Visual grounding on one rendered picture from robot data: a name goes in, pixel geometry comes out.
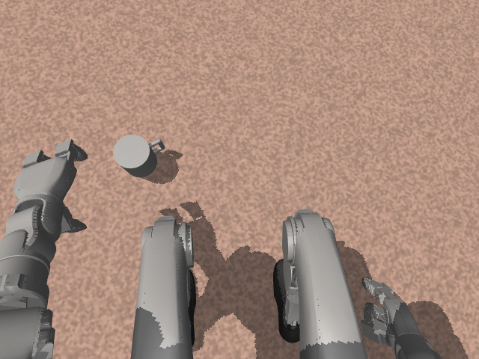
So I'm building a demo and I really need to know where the left robot arm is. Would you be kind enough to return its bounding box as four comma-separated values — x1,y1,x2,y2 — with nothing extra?
0,194,64,359

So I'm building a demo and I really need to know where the right robot foot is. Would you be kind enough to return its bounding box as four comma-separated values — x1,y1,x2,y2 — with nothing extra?
273,259,300,343

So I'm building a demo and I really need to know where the left robot hand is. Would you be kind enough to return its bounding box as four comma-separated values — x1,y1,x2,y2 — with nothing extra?
14,139,88,234

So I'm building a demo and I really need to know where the mug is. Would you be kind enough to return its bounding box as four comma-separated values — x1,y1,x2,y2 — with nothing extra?
113,135,165,177

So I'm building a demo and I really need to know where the right robot arm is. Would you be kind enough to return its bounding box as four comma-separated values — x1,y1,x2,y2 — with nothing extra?
394,334,442,359

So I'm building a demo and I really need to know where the right robot hand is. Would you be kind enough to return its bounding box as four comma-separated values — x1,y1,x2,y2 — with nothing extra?
361,277,421,348

